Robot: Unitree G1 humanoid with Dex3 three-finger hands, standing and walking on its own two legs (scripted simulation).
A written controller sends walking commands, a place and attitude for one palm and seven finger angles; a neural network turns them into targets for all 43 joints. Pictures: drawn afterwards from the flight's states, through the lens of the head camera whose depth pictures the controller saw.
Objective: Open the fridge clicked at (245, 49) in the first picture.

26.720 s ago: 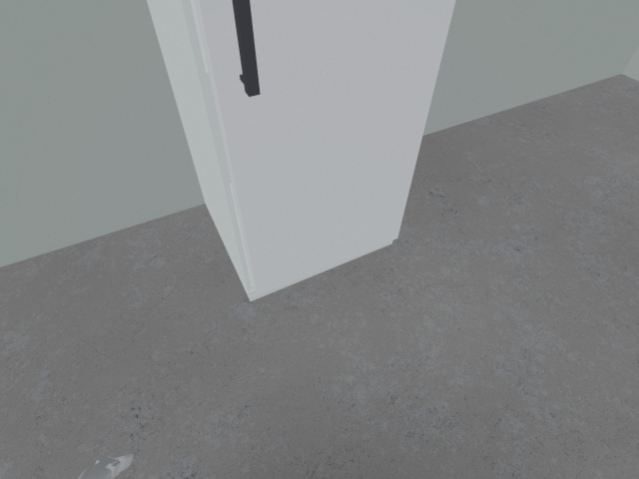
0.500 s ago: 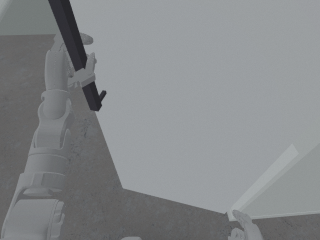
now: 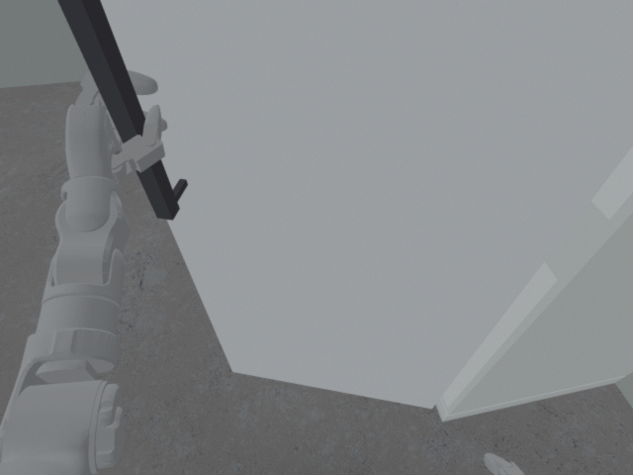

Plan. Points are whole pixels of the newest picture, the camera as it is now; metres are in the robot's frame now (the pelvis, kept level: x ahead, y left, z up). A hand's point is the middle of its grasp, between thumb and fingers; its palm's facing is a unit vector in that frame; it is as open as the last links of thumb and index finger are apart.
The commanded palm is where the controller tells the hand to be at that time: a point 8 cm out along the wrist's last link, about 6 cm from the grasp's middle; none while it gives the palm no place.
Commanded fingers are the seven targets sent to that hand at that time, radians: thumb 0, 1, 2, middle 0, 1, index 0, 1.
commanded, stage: loosen the grip on the handle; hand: left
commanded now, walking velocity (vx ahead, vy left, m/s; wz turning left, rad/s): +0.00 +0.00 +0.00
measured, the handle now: (128, 79) +0.47 +0.20 +0.27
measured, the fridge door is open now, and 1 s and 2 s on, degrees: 68 69 69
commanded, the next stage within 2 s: slip the hand off the handle in 0.58 s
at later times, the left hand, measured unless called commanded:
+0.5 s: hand (142, 147) +0.43 +0.20 +0.21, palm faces +0.20 -0.96 -0.19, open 13.7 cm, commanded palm +0.39 +0.25 +0.22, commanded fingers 0.00 -0.55 0.20 -0.25 -1.15 -0.25 -1.15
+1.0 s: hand (63, 154) +0.41 +0.27 +0.22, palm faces +0.23 -0.96 -0.17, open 14.7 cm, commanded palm +0.38 +0.31 +0.21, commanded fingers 0.00 -0.55 0.20 -0.25 -1.15 -0.25 -1.15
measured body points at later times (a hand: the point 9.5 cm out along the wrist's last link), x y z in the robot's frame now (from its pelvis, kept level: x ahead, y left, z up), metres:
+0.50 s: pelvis +0.00 -0.03 -0.01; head +0.02 -0.03 +0.44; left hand +0.41 +0.25 +0.22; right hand +0.10 -0.30 -0.12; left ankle +0.02 +0.10 -0.74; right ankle +0.01 -0.11 -0.74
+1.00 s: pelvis +0.02 +0.01 -0.01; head +0.03 +0.01 +0.44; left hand +0.39 +0.32 +0.22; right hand +0.17 -0.25 -0.10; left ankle +0.02 +0.10 -0.74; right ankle +0.01 -0.11 -0.74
